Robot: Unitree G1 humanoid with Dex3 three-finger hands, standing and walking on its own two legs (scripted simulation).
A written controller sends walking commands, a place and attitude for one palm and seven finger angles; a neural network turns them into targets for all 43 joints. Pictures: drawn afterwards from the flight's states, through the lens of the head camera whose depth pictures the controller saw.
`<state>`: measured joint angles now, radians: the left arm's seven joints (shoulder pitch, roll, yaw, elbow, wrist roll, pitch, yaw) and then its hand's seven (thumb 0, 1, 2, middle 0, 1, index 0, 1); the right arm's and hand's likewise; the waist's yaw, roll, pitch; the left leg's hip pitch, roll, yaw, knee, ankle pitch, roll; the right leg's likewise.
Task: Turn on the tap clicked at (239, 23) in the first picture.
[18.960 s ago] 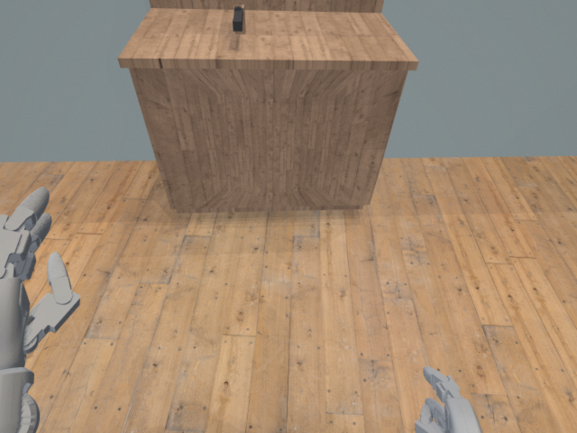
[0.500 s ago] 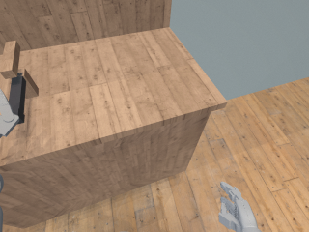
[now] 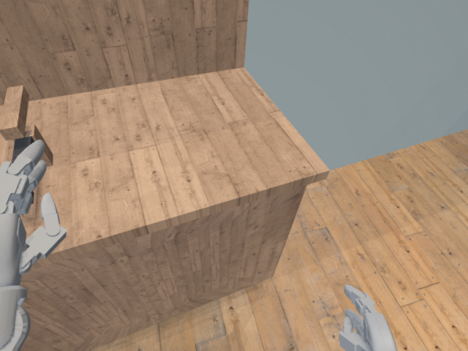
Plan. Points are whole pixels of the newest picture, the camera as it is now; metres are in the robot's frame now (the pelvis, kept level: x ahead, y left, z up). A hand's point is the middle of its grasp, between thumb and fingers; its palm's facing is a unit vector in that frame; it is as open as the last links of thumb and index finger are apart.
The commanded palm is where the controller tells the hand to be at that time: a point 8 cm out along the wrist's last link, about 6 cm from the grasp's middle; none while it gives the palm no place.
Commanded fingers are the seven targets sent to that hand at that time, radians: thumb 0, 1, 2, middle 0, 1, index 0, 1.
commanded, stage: come to a stop and stand still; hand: left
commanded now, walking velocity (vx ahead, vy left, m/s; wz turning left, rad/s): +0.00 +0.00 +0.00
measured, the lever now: (19, 195) +0.31 +0.38 +0.09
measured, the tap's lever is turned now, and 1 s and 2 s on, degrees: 0 0 0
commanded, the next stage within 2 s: look again from close up in 0.04 s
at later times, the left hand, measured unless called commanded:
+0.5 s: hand (42, 224) +0.23 +0.28 +0.15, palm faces +0.39 -0.85 -0.36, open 7.4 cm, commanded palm +0.17 +0.30 +0.17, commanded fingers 0.00 0.90 0.90 -0.20 -0.30 -0.20 -0.30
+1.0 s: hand (63, 256) +0.20 +0.24 +0.13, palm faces +0.33 -0.86 -0.38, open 7.4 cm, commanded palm +0.15 +0.28 +0.17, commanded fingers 0.00 0.90 0.90 -0.20 -0.30 -0.20 -0.30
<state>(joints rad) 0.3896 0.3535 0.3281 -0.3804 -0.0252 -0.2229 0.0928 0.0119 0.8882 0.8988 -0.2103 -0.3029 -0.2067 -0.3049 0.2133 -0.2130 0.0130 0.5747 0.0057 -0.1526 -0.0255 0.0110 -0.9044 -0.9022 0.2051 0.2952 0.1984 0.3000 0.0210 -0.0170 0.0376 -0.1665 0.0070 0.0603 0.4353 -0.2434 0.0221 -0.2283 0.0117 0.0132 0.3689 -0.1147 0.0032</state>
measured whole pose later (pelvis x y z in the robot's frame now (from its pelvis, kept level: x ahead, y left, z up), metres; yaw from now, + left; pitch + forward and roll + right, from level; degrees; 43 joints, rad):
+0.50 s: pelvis +0.01 +0.02 +0.00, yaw +1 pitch -1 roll -1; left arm 0.39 0.36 0.35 -0.43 -0.03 -0.18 0.10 0.01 0.89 0.90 -0.21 -0.30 -0.21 -0.30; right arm 0.19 -0.18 0.03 0.55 0.00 -0.11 -0.02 0.01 -0.90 -0.90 0.21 0.30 0.20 0.30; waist 0.03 -0.04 0.07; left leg -0.15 -0.03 0.06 0.43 -0.26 0.05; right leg -0.22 -0.02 0.01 0.38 -0.14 0.03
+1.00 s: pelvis -0.01 +0.00 -0.01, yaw +1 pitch -3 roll +0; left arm 0.46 0.35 0.31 -0.38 -0.04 -0.24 0.07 0.01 0.88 0.90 -0.21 -0.30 -0.21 -0.31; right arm 0.25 -0.18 0.02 0.59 0.02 -0.15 -0.02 0.01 -0.90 -0.90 0.21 0.30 0.20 0.30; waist 0.02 -0.02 0.06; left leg -0.19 -0.01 0.05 0.50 -0.26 0.03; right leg -0.26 0.00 0.01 0.47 -0.16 0.01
